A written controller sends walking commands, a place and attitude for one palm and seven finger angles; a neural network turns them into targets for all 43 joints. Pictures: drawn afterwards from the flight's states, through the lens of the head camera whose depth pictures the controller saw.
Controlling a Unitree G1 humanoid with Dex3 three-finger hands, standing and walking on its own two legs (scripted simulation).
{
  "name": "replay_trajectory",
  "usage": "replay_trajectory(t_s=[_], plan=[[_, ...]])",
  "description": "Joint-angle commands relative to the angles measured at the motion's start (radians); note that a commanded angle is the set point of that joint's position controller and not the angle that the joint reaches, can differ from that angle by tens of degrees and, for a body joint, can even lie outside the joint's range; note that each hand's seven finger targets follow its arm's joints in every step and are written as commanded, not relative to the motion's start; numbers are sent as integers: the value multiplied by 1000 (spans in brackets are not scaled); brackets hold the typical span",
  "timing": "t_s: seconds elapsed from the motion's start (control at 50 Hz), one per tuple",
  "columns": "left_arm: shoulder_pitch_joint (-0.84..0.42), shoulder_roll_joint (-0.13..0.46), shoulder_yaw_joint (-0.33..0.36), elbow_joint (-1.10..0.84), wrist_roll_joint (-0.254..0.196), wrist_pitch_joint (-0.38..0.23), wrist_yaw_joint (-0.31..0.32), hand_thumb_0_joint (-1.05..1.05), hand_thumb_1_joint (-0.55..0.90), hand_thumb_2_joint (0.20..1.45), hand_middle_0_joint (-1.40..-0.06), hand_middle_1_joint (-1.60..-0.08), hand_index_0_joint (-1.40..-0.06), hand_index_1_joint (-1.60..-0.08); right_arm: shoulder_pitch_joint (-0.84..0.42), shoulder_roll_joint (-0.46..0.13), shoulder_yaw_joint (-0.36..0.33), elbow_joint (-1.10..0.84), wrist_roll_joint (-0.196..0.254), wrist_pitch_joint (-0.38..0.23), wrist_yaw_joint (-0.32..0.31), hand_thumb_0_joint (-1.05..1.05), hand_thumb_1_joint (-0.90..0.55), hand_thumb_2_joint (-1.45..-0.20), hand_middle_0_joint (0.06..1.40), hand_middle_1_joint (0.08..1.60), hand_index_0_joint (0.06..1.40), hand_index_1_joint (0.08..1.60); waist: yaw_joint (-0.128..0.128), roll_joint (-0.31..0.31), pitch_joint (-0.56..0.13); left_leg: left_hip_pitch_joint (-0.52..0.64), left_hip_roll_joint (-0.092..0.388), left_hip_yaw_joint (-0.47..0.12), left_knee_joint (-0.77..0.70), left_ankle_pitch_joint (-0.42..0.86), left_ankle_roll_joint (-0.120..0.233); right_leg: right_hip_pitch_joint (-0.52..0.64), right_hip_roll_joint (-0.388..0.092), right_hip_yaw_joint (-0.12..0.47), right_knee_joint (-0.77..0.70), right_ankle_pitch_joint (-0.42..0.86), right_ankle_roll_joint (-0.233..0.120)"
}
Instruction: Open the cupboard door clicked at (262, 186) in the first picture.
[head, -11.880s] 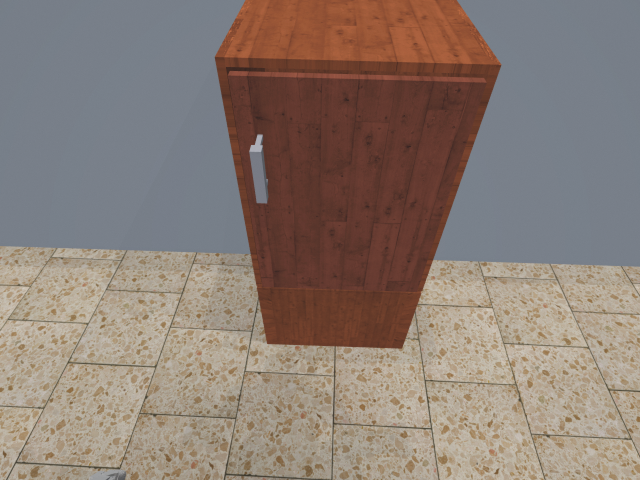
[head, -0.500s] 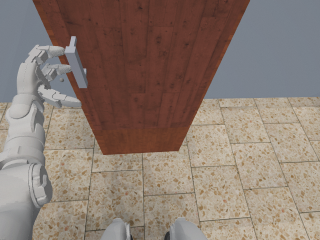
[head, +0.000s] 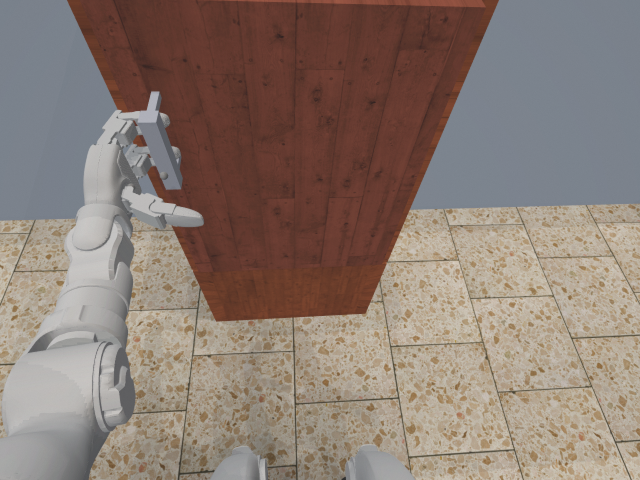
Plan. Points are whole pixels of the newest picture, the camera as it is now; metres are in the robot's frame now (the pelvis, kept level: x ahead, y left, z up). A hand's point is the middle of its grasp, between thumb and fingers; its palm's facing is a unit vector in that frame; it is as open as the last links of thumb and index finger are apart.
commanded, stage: slide the fingers in behind the handle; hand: left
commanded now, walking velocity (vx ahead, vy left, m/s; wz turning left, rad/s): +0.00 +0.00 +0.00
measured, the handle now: (164, 142) +0.54 +0.18 +0.08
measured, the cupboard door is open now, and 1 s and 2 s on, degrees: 0 0 18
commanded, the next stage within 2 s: close the thumb around the handle in 0.56 s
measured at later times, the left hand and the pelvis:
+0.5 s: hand (178, 173) +0.48 +0.16 +0.08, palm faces +0.03 -1.00 -0.01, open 14.0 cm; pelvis +0.00 -0.01 +0.00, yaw +0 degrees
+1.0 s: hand (178, 173) +0.48 +0.16 +0.08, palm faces +0.03 -1.00 -0.02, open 10.8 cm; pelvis +0.00 -0.01 +0.00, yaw +1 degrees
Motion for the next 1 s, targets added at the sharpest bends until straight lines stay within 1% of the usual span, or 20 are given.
replay_trajectory(t_s=[0.0, 0.02, 0.14, 0.18, 0.24, 0.3, 0.4, 0.42, 0.52, 0.54, 0.58, 0.6, 0.64, 0.66, 0.7, 0.74, 0.82, 0.88, 0.96, 0.98], plan=[[-489, 197, -5, -212, 1, -87, -1, 0, -500, 300, -300, -1200, -300, -1200, 121, -172, -62, -62, -6, -27, -17, 0, -900, -900, 200, 300, 200, 300, -24, 55, -376, 340, -39, -80, -106, 279, -1, 83, 47, 34, -114, 274, -11], [-466, 208, 6, -191, 0, -87, -2, 0, -500, 300, -300, -1200, -300, -1200, 119, -174, -62, -59, -4, -26, -19, 0, -900, -900, 200, 300, 200, 300, -15, 53, -390, 340, -39, -83, -105, 279, -4, 81, 45, 35, -111, 271, -11], [-504, 181, -15, -182, -2, -82, 10, 0, -500, 300, -300, -1200, -300, -1200, 119, -171, -60, -53, -5, -32, -17, 0, -900, -900, 200, 300, 200, 300, -28, 40, -391, 316, -41, -78, -98, 258, 0, 79, 43, 39, -112, 267, -5], [-501, 244, 32, -185, 5, -83, 22, 0, -500, 300, -300, -1200, -300, -1200, 122, -176, -60, -54, -7, -33, -19, 0, -900, -900, 200, 300, 200, 300, -12, 45, -399, 291, -44, -73, -101, 248, 1, 112, 41, 46, -113, 267, -6], [-506, 200, -8, -188, 13, -87, 19, 0, -500, 300, -300, -1200, -300, -1200, 120, -169, -58, -56, -6, -33, -17, 0, -900, -900, 200, 300, 200, 300, -20, 69, -401, 308, -44, -74, -97, 257, 0, 93, 43, 44, -110, 273, -6], [-514, 217, 12, -186, -1, -88, 16, 0, -500, 300, -300, -1200, -300, -1200, 128, -176, -61, -53, -7, -33, -21, 0, -900, -900, 200, 300, 200, 300, -27, 35, -407, 301, -45, -75, -95, 259, 4, 110, 45, 46, -115, 280, -5], [-493, 206, 1, -205, 2, -94, 12, 0, -500, 300, -300, -1200, -300, -1200, 134, -172, -63, -51, -7, -33, -19, 0, -900, -900, 200, 300, 200, 300, -14, 71, -427, 335, -44, -77, -97, 304, 0, 110, 46, 41, -106, 310, -10], [-488, 174, -27, -202, 4, -94, 11, 0, -500, 300, -300, -1200, -300, -1200, 128, -168, -61, -50, -5, -31, -16, 0, -900, -900, 200, 300, 200, 300, -19, 81, -422, 341, -42, -77, -98, 304, -2, 94, 45, 39, -107, 308, -9], [-508, 152, -41, -200, 3, -96, 21, 0, -500, 300, -300, -1200, -300, -1200, 131, -169, -66, -40, -7, -31, -14, 0, -900, -900, 200, 300, 200, 300, -34, 64, -405, 342, -42, -77, -97, 286, 1, 80, 46, 40, -117, 296, -6], [-503, 189, -17, -188, 9, -95, 23, 0, -500, 300, -300, -1200, -300, -1200, 134, -175, -66, -37, -6, -28, -16, 0, -900, -900, 200, 300, 200, 300, -27, 52, -391, 326, -41, -80, -99, 275, -1, 83, 45, 38, -114, 286, -8], [-525, 145, -53, -203, 9, -95, 21, 0, -500, 300, -300, -1200, -300, -1200, 131, -168, -66, -38, -7, -30, -14, 0, -900, -900, 200, 300, 200, 300, -35, 66, -402, 337, -44, -79, -100, 280, 1, 83, 45, 40, -116, 292, -7], [-514, 176, -24, -205, 7, -100, 23, 0, -500, 300, -300, -1200, -300, -1200, 138, -173, -67, -39, -9, -30, -15, 0, -900, -900, 200, 300, 200, 300, -26, 66, -413, 346, -44, -81, -96, 301, 1, 92, 46, 39, -111, 306, -11], [-523, 142, -53, -201, 5, -95, 20, 0, -500, 300, -300, -1200, -300, -1200, 131, -169, -66, -34, -7, -29, -15, 0, -900, -900, 200, 300, 200, 300, -40, 57, -412, 349, -42, -79, -94, 303, 1, 79, 44, 39, -112, 312, -5], [-516, 157, -40, -201, 8, -97, 21, 0, -444, 324, -304, -1206, -304, -1206, 134, -170, -68, -33, -8, -28, -15, 0, -900, -900, 200, 300, 200, 300, -29, 57, -412, 347, -43, -82, -96, 302, -1, 85, 44, 37, -111, 307, -8], [-510, 116, -68, -219, 0, -101, 21, 0, -332, 372, -312, -1218, -312, -1218, 131, -166, -66, -41, -8, -31, -13, 0, -900, -900, 200, 300, 200, 300, -33, 65, -420, 370, -44, -83, -94, 319, 1, 78, 48, 34, -111, 315, -10], [-491, 162, -33, -192, 3, -95, 25, 0, -220, 420, -320, -1230, -320, -1230, 130, -172, -66, -35, -7, -27, -14, 0, -900, -900, 200, 300, 200, 300, -24, 46, -409, 340, -44, -80, -94, 307, 0, 94, 46, 38, -111, 317, -7], [-482, 168, -25, -191, 1, -94, 22, 0, 4, 516, -336, -1254, -336, -1254, 127, -170, -65, -37, -6, -28, -15, 0, -900, -900, 200, 300, 200, 300, -22, 41, -416, 342, -45, -79, -93, 327, 1, 108, 45, 38, -107, 341, -8], [-499, 134, -54, -204, 0, -94, 19, 0, 172, 588, -348, -1272, -348, -1272, 118, -166, -64, -42, -6, -26, -13, 0, -900, -900, 200, 300, 200, 300, -26, 67, -400, 350, -46, -79, -97, 311, -1, 88, 45, 36, -111, 321, -9], [-491, 168, -25, -180, 2, -89, 22, 0, 396, 684, -364, -1296, -364, -1296, 121, -171, -65, -41, -5, -23, -17, 0, -900, -900, 200, 300, 200, 300, -28, 25, -393, 322, -46, -78, -92, 301, 2, 99, 45, 40, -112, 321, -5], [-504, 149, -51, -182, 5, -87, 17, 0, 452, 708, -368, -1302, -368, -1302, 119, -169, -62, -41, -4, -23, -18, 0, -900, -900, 200, 300, 200, 300, -36, 43, -386, 327, -45, -80, -95, 299, 1, 88, 43, 38, -111, 316, -7]])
